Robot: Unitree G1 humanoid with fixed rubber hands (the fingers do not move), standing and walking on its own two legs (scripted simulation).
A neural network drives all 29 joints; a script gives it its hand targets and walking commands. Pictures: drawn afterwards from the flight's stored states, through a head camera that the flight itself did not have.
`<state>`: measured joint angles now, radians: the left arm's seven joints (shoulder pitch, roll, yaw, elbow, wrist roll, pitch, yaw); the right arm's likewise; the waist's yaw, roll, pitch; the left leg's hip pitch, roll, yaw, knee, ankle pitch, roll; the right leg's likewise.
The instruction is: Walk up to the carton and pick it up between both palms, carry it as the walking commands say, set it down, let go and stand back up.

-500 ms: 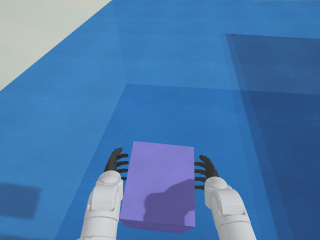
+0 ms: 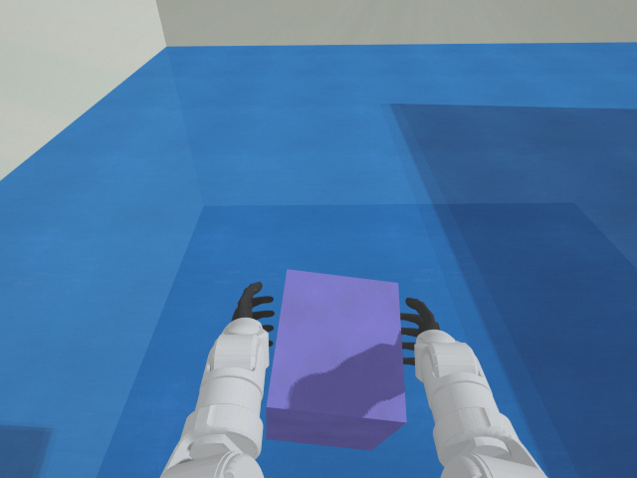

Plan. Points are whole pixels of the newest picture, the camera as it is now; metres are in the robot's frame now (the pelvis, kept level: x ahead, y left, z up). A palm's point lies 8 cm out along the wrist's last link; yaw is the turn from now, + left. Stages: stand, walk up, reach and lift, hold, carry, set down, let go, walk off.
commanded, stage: set down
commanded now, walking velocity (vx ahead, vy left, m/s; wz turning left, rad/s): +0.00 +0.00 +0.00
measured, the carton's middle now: (330, 363) +0.33 +0.03 -0.04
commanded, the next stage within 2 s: none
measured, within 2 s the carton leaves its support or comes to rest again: neither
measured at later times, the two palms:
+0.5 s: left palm (266, 359) +0.33 +0.13 -0.05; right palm (419, 378) +0.34 -0.11 -0.08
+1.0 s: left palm (261, 370) +0.37 +0.16 -0.15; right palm (394, 386) +0.38 -0.08 -0.18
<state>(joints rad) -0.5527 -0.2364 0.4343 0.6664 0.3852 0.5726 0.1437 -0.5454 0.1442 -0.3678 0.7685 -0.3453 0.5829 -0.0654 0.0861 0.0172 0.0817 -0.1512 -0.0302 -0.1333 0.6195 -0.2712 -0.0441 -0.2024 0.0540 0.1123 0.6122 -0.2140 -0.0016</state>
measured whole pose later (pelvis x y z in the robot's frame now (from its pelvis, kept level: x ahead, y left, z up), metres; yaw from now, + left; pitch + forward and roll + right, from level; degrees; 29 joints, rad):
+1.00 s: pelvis +0.02 -0.01 -0.08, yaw +1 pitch +24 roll +1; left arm -0.55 -0.20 0.40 0.64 0.23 0.08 0.18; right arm -0.56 0.15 -0.21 0.77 -0.17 0.10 -0.28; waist 0.09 0.01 -0.03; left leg -1.10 -0.08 -0.16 1.15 -0.47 -0.07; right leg -1.15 0.11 0.12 1.14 -0.40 0.01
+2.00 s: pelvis -0.03 +0.00 -0.24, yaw +2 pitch +32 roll +2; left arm -0.99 -0.11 0.48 0.68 0.21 0.21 0.23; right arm -1.03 0.01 -0.25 0.87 -0.14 0.22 -0.26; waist 0.10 0.00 0.10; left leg -1.72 -0.16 -0.13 1.74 -0.60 -0.12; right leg -1.78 0.18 0.14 1.73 -0.51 0.07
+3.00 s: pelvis -0.05 +0.00 -0.35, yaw +3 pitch +31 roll +1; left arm -1.37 0.01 0.39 0.69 0.07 0.24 0.34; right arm -1.45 -0.19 -0.17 0.92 -0.02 0.27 -0.23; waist 0.08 0.02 0.53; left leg -2.04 -0.21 -0.12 2.11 -0.61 -0.15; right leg -2.08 0.19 0.11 2.09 -0.54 0.12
